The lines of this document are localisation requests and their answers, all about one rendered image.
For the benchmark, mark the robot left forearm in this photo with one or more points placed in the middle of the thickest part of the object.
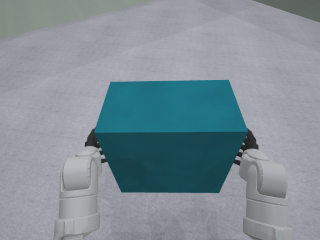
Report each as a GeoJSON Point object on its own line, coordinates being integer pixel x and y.
{"type": "Point", "coordinates": [78, 204]}

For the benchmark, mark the robot right hand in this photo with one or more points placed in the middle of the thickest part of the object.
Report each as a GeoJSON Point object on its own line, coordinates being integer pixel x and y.
{"type": "Point", "coordinates": [250, 143]}

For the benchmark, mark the robot left hand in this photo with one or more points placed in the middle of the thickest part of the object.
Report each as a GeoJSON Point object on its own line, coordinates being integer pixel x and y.
{"type": "Point", "coordinates": [92, 141]}

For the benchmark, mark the robot right forearm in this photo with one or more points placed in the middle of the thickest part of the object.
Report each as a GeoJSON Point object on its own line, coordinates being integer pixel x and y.
{"type": "Point", "coordinates": [267, 197]}

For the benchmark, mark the carton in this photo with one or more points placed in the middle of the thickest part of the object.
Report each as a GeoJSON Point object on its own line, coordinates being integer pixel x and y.
{"type": "Point", "coordinates": [179, 136]}

